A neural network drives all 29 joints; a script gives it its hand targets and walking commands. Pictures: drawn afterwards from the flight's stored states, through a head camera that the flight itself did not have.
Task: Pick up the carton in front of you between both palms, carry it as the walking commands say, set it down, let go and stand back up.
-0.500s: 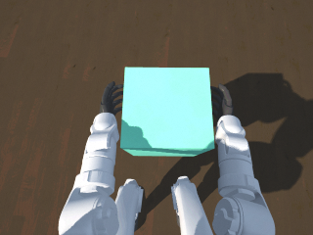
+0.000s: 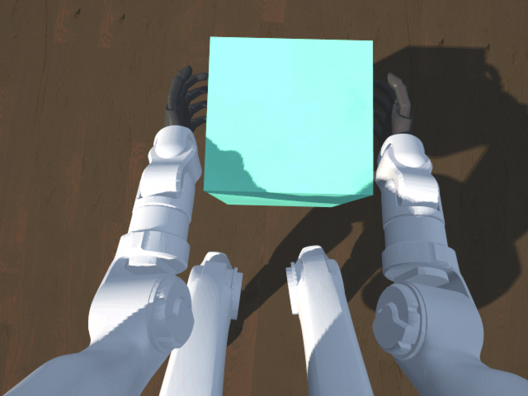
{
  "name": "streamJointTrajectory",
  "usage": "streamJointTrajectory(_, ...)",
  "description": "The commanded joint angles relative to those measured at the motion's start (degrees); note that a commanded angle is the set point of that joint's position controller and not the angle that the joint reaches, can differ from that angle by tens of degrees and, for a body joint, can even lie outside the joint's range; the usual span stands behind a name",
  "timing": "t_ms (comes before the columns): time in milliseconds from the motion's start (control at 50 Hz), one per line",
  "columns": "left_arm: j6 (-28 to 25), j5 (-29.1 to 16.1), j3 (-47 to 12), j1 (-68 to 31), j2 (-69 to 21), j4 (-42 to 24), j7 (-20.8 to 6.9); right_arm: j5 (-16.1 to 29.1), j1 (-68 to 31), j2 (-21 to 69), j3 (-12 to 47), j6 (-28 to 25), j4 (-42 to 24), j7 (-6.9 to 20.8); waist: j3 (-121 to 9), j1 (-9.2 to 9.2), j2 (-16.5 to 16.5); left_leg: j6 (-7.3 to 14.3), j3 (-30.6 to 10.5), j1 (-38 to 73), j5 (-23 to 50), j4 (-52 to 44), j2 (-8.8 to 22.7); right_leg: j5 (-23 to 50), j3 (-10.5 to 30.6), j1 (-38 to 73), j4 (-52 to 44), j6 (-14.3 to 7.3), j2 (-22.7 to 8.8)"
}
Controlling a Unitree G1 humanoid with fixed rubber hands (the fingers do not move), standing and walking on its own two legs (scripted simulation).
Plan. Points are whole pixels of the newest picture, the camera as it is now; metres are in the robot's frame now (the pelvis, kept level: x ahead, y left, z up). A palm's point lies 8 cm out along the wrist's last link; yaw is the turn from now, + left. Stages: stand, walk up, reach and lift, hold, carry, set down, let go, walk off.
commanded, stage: set down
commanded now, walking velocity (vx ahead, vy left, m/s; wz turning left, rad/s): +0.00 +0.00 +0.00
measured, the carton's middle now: (284, 140) +0.48 -0.05 -0.18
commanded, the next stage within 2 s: none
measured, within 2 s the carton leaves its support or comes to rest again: rests again in 1.66 s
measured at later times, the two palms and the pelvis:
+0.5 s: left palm (208, 135) +0.52 +0.08 -0.25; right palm (368, 142) +0.49 -0.22 -0.25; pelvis -0.01 +0.00 -0.10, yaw +1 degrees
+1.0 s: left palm (207, 140) +0.51 +0.09 -0.28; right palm (362, 148) +0.48 -0.21 -0.28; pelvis -0.01 +0.01 -0.12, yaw +0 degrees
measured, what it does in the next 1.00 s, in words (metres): lowers itself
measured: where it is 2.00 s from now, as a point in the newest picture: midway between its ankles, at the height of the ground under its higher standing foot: (264, 322)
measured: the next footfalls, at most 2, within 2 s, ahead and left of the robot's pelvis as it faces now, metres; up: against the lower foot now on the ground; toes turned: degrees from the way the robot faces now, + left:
none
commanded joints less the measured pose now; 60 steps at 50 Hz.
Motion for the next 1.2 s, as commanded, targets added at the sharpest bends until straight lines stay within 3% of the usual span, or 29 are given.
streamJointTrajectory(0,-1.6,-4.7,-27.7,-35.9,-50.5,0.3,-9.6,5.5,-33.9,49.5,27.4,-0.9,0.5,11.2,-58.0,-2.43,-1.6,0.8,7.8,23.7,12.3,-5.7,-3.8,17.9,-7.7,36.4,-6.3,0.2,2.8)
streamJointTrajectory(240,-2.1,-6.4,-26.4,-45.2,-45.6,3.3,-8.4,7.5,-42.7,44.0,26.1,-1.4,3.1,11.6,-56.0,-3.33,-1.3,1.0,8.9,19.0,11.2,3.7,-3.5,16.5,-9.0,29.6,2.7,0.4,2.1)
streamJointTrajectory(420,-3.0,-10.8,-29.5,-52.3,-43.1,3.0,-8.5,11.1,-49.6,41.5,28.2,-2.3,2.9,12.1,-57.4,-4.06,-1.2,1.2,9.7,18.9,13.4,10.8,-2.8,19.2,-9.6,29.2,9.4,0.4,1.1)
streamJointTrajectory(520,-3.0,-13.0,-33.2,-53.4,-45.8,0.4,-8.5,14.1,-50.5,42.4,29.7,-2.4,0.6,12.9,-58.3,-5.45,2.7,1.3,9.6,20.5,17.4,13.3,-2.8,23.5,-9.2,27.7,11.9,-0.2,1.1)
streamJointTrajectory(660,-3.4,-11.1,-30.2,-49.4,-45.2,5.6,-9.6,11.3,-45.5,42.3,26.1,-2.4,7.2,13.9,-46.7,-5.46,2.9,1.4,8.8,13.2,15.4,13.9,-2.9,21.0,-9.0,20.6,12.8,-0.9,1.2)
streamJointTrajectory(820,-4.4,-9.5,-26.5,-50.3,-41.5,8.6,-9.8,10.1,-48.4,39.1,23.7,-3.6,8.2,14.6,-40.5,-4.69,2.0,2.2,8.1,10.5,13.9,14.4,-2.7,17.6,-8.6,14.8,13.8,-1.3,1.0)
streamJointTrajectory(1020,-5.1,-9.6,-24.9,-51.1,-38.1,11.5,-10.7,8.5,-49.0,34.9,21.0,-4.7,11.1,14.5,-34.7,-5.47,2.1,2.6,7.2,7.8,12.7,15.4,-2.4,16.0,-7.7,12.5,14.9,-2.0,0.3)
streamJointTrajectory(1180,-4.8,-6.5,-20.3,-47.2,-33.7,15.8,-11.7,6.2,-46.6,31.1,17.7,-4.6,14.5,14.7,-27.2,-4.23,1.4,3.2,6.9,3.2,9.4,15.4,-2.2,12.8,-6.7,10.2,14.7,-2.6,0.0)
